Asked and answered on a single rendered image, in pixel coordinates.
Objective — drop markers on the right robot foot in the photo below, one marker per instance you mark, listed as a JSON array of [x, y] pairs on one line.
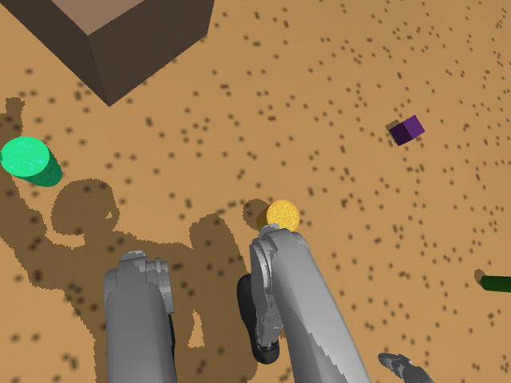
[[264, 355]]

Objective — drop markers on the right robot hand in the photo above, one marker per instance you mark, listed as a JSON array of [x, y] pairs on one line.
[[403, 368]]

